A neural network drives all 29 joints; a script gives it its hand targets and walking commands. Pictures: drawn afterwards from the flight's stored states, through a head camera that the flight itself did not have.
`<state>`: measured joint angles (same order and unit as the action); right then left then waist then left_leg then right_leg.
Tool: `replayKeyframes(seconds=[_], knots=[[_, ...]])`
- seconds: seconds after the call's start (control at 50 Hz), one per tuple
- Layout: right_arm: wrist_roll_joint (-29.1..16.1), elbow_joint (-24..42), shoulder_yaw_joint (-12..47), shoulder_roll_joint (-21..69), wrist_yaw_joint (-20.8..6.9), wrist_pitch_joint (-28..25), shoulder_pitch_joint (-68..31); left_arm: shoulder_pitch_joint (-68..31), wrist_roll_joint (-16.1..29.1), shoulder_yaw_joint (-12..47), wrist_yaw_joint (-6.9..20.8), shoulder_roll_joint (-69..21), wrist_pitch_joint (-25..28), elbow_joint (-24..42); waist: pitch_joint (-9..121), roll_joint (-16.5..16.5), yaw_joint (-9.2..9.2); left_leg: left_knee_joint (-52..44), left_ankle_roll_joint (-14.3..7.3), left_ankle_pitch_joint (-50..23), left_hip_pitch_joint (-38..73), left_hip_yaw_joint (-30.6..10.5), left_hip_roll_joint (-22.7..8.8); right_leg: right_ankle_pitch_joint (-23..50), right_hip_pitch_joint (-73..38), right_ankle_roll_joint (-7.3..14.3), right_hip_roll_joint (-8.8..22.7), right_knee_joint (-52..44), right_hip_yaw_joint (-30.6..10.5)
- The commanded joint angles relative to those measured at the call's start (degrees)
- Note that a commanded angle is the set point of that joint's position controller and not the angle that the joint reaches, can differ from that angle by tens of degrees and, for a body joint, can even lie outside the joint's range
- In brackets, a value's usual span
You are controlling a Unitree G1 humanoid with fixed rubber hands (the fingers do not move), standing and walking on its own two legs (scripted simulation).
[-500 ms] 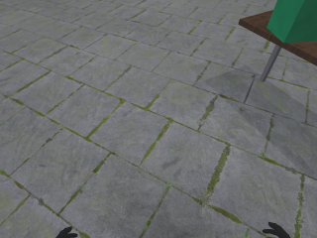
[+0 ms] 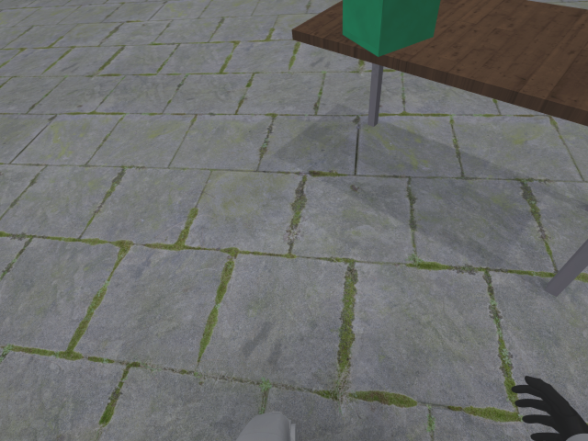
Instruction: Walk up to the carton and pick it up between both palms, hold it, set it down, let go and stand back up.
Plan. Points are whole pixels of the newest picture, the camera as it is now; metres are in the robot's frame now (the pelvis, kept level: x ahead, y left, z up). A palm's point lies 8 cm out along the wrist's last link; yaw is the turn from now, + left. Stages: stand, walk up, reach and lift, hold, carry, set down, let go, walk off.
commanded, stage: walk up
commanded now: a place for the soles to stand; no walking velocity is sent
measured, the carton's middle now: out of the picture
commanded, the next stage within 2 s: none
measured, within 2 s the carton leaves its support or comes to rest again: neither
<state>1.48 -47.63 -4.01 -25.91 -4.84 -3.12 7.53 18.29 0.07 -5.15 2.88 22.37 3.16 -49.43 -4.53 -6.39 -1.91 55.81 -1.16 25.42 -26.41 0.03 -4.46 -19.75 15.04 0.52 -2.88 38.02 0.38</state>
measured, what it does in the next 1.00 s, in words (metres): walks ahead, turning right: left foot, then right foot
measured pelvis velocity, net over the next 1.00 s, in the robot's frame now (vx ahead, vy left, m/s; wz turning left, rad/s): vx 0.38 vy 0.10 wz -0.47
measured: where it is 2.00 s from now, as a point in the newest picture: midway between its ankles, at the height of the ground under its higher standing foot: (283, 309)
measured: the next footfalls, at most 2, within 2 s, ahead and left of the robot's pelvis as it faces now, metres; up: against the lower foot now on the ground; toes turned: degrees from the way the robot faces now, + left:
left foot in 0.12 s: +0.21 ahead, +0.14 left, +0.00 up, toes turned -2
right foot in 0.50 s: +0.29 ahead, -0.11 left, +0.00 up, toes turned -25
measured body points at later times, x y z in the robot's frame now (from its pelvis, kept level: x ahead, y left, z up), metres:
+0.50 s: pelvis +0.20 +0.04 +0.00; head +0.22 +0.01 +0.44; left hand +0.46 +0.31 -0.06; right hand +0.12 -0.29 -0.11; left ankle +0.17 +0.14 -0.72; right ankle +0.25 -0.09 -0.71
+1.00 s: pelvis +0.38 +0.10 -0.05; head +0.39 +0.10 +0.40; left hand +0.59 +0.41 -0.14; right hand +0.37 -0.27 -0.11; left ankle +0.51 +0.19 -0.72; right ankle +0.30 -0.03 -0.67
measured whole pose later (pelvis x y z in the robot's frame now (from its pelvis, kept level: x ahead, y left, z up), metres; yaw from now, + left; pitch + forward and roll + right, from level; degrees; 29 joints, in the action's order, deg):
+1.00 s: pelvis +0.38 +0.10 -0.05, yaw -27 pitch -3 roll +0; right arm 1.1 -40.5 -7.0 -28.0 -5.2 -0.8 9.9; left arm 19.5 -1.6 -3.3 -4.5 28.3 5.0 -50.2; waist -4.1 -0.2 -1.1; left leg 60.4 0.8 24.9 -31.9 5.4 -7.4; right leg -32.5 30.9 1.7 3.8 76.5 -2.2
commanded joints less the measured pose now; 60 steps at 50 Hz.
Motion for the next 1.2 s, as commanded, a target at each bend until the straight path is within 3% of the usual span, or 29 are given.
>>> replayKeyframes(seconds=[0.0, 0.06, 0.1, 0.12, 0.14, 0.16, 0.24, 0.28, 0.38, 0.44, 0.48, 0.5, 0.52, 0.54, 0.56, 0.64, 0.72, 0.8, 0.86, 0.88, 0.9, 0.92, 0.96, 1.04, 1.1, 1.12, 1.14, 1.16, 1.18], knots=[[0.6, 7.1, -3.5, -12.3, 0.3, -1.2, -2.9, -1.9, -0.7, -4.2, -1.7, 19.4, 3.3, 6.6, 0.8, 13.6, 1.21, -7.7, -0.7, -8.3, -5.7, -3.8, -2.8, -3.2, -2.2, 13.3, 17.3, -20.0, -26.7], [0.4, 6.7, -4.1, -11.0, 0.1, -2.3, -0.1, -3.5, -0.4, -3.9, -1.7, 18.8, 3.5, 7.8, 3.4, 10.9, 3.56, -16.9, -0.8, -9.8, 5.2, -2.7, -2.0, 3.4, 4.3, 11.7, 15.3, -12.1, -21.9], [1.1, 2.6, -5.6, -12.2, 0.6, -2.5, 14.8, -9.3, -1.4, -2.8, -2.3, 14.8, 2.9, 9.3, 7.6, 5.0, 12.76, -20.2, -2.0, -9.2, 33.5, -3.6, 0.0, 4.9, 24.3, 7.3, 8.2, 5.0, -15.1], [2.0, 1.7, -6.9, -16.4, 1.6, -2.5, 20.8, -6.7, -1.3, -1.0, -2.8, 8.3, 3.1, 9.9, 9.7, -14.2, 15.36, -30.5, -3.4, 5.0, 36.2, -14.8, -6.6, -3.8, 30.8, 4.1, -3.6, 25.9, -6.6], [1.1, 4.9, -6.9, -17.5, 1.7, -2.3, 13.2, -0.8, -0.6, -1.1, -3.0, 10.6, 2.7, 8.8, 10.3, -13.5, 10.19, -45.4, -5.5, 24.1, 32.9, -37.0, -19.0, -9.3, 33.6, 1.7, -3.5, 34.4, -3.3], [-0.7, 7.2, -6.8, -18.1, 2.0, -1.9, 5.7, 3.6, -1.0, -1.2, -3.3, 15.4, 2.5, 6.6, 7.8, -12.2, 5.79, -48.6, -7.3, 28.9, 28.2, -42.5, -21.9, -8.4, 31.3, 1.7, 1.4, 37.9, -4.4], [-0.1, 8.0, -4.5, -12.1, 2.4, -2.2, 5.2, 0.4, 0.0, -1.9, -2.8, 17.1, 2.6, 4.6, -0.6, -1.1, 3.93, -42.7, -5.7, -0.4, 12.6, -17.4, -14.4, 2.1, 22.1, 0.2, 8.0, 32.6, -4.1], [0.6, 7.5, -4.3, -12.5, 2.1, -2.2, 5.3, -0.9, 0.3, -1.4, -2.1, 15.2, 2.3, 4.6, -1.5, -4.9, 4.98, -42.0, -8.2, 1.1, 14.4, -10.5, -12.5, 1.0, 23.0, -0.2, 8.0, 27.0, -1.0], [1.5, 9.1, -5.2, -15.1, 1.5, -1.6, 8.4, -7.5, 0.1, -0.9, -1.4, 15.0, 2.6, 7.3, -0.6, -3.5, 6.52, -36.9, -11.3, -13.0, 16.3, -3.9, -15.5, -2.0, 18.0, 0.1, 8.5, 9.4, 1.7], [0.6, 10.5, -4.9, -13.7, 1.0, -0.8, 7.3, -2.4, 0.4, -1.7, -1.6, 14.3, 2.7, 5.9, 3.4, 0.0, 3.75, -29.9, -8.8, -19.4, 12.9, 3.5, -13.5, 3.5, 5.0, 2.3, 5.3, 3.1, 6.6], [-0.1, 11.9, -4.0, -11.6, 0.8, -0.1, 7.9, 4.3, 0.1, -2.8, -3.0, 15.8, 3.0, 3.7, 6.5, 9.0, -1.27, -12.3, -4.2, -30.6, 3.3, 8.9, -8.8, 6.4, -14.0, 4.3, 1.7, -4.4, 7.5], [-0.4, 13.3, -3.2, -8.2, 0.9, -0.1, 7.2, 12.0, -0.1, -4.6, -3.9, 19.4, 3.2, 3.1, 11.7, 18.8, -6.3, 5.1, -0.1, -23.6, -4.6, 10.4, -3.9, 2.9, -23.0, 7.5, 9.3, -9.6, -7.4], [0.1, 13.5, -2.4, -6.2, 1.2, 0.3, 10.2, 14.0, -0.3, -5.8, -4.9, 23.5, 2.8, 3.3, 13.4, 26.4, -5.04, 14.7, 2.3, 6.3, -20.0, 6.7, 2.2, 1.2, -32.4, 13.5, 24.3, -14.2, -32.6], [0.1, 12.9, -4.1, -13.9, 1.5, 1.2, 7.4, 11.5, 0.3, -5.7, -5.6, 26.3, 2.6, 5.5, 14.0, 18.7, -5.77, 21.1, 2.2, 5.9, -21.5, -3.2, -0.4, -6.9, -28.4, 20.5, 29.4, -16.9, -46.9], [0.1, 12.3, -4.2, -16.1, 1.7, 1.2, 5.4, 8.5, 0.7, -5.2, -6.1, 24.8, 2.6, 7.0, 9.1, 12.1, -4.49, 23.7, 1.5, 4.6, -21.4, -5.5, -2.1, -6.8, -22.2, 22.3, 30.4, -18.0, -46.7], [-0.6, 11.0, -3.7, -11.5, 1.4, 1.8, 7.8, 1.2, 0.9, -3.4, -6.7, 21.1, 3.6, 8.1, 0.6, 10.2, 1.24, 14.7, 1.7, 2.6, -15.5, -6.6, -6.9, 22.8, -4.6, 16.5, 23.8, -10.1, -21.1], [0.1, 10.4, -4.5, -11.7, -0.5, 2.6, 5.7, 0.6, -0.5, -3.9, -7.1, 24.2, 5.0, 8.8, 1.7, 17.4, 1.11, 3.2, 1.0, -0.9, -9.0, -4.6, -6.9, 17.9, 5.2, 15.3, 21.3, -8.1, -17.1], [-0.1, 10.1, -5.4, -12.3, -0.9, 2.0, 6.2, -0.9, -1.0, -3.9, -6.8, 24.1, 4.9, 9.4, 5.8, 15.4, 2.93, -3.9, 0.4, -4.9, 1.0, 0.9, -3.1, 10.8, 11.9, 13.5, 19.2, -3.5, -15.3], [0.9, 5.0, -7.8, -15.1, -1.0, 1.9, 20.4, -5.4, -2.3, -1.5, -7.7, 17.6, 4.0, 9.0, 8.9, -2.3, 12.75, -9.0, -2.9, 2.0, 30.1, 1.0, 3.0, -13.9, 38.0, 7.2, 10.2, 18.8, -4.5], [1.3, 6.4, -8.5, -19.7, -0.2, 1.4, 21.7, -3.2, -1.0, -0.1, -8.1, 12.0, 4.3, 9.1, 8.0, -21.3, 14.98, -34.8, -5.6, 26.8, 25.1, -25.4, -11.8, -15.1, 43.3, 2.8, -0.6, 39.6, 4.2], [-0.4, 8.1, -8.3, -22.0, 0.1, 1.7, 13.7, -0.3, -1.3, -1.5, -8.3, 19.6, 3.5, 6.9, 8.7, -11.7, 10.76, -42.9, -14.4, 37.1, 18.1, -42.2, -21.1, -14.8, 38.0, 2.3, 2.7, 44.1, -0.8], [-1.3, 10.1, -8.7, -22.4, 0.4, 2.3, 7.4, 1.8, -1.9, -2.1, -8.5, 22.8, 3.5, 5.3, 8.7, -10.8, 7.5, -42.8, -18.1, 39.2, 18.6, -44.1, -23.5, -16.0, 37.0, 2.1, 6.1, 45.2, -0.3], [-0.4, 10.3, -8.0, -19.5, 1.1, 1.8, 6.2, -0.4, -1.9, -1.4, -7.7, 21.1, 3.9, 3.7, 3.1, -2.5, 6.58, -35.2, -15.9, 26.4, 13.5, -32.1, -20.5, -10.8, 35.9, 0.9, 9.2, 40.7, -0.1], [0.5, 9.4, -6.1, -18.3, 1.6, 1.1, 5.6, 0.1, -0.1, -2.2, -6.4, 19.3, 4.5, 2.7, -2.2, -8.3, 4.31, -31.0, -12.6, 16.4, -3.8, -19.2, -17.5, -17.4, 20.9, 2.4, 7.1, 28.2, -1.3], [0.2, 12.4, -5.3, -16.7, 1.6, 2.2, -2.6, 12.9, -0.2, -3.7, -6.2, 19.3, 4.3, -1.9, -0.9, -4.9, -3.76, -22.3, -10.3, 17.8, -14.3, -7.0, -13.5, -5.9, 1.6, 3.8, 4.2, 14.2, 4.4], [0.9, 13.2, -4.2, -12.9, 1.5, 2.7, -6.2, 20.6, -0.5, -4.7, -7.0, 18.9, 4.7, -4.6, 0.4, 2.5, -8.23, -11.7, -6.9, 17.2, -24.9, -3.7, -10.7, -3.0, -10.9, 4.4, 3.7, 8.6, 1.0], [0.8, 14.5, -2.8, -7.6, 1.5, 3.0, -7.2, 25.2, -1.6, -6.0, -7.9, 23.8, 5.1, -5.5, -0.7, 20.3, -12.14, 9.9, -2.3, 12.3, -33.7, 3.5, -4.0, -19.7, -14.7, 4.2, 14.2, -6.8, -19.1], [0.4, 15.4, -2.0, -6.8, 1.9, 3.7, -5.4, 17.6, -2.1, -5.5, -8.1, 27.3, 5.3, -1.5, -2.4, 21.8, -7.48, 21.9, 0.8, 7.4, -36.6, -2.1, -0.3, -31.1, -7.0, 9.7, 25.2, -23.3, -51.0], [1.0, 14.1, -4.2, -15.3, 1.6, 4.5, -7.3, 9.7, -1.1, -5.7, -8.6, 29.6, 5.2, 1.2, -2.8, 6.8, -5.75, 23.7, 1.2, 7.6, -34.5, -6.2, -3.3, -36.7, -4.6, 14.0, 31.1, -26.2, -60.3]])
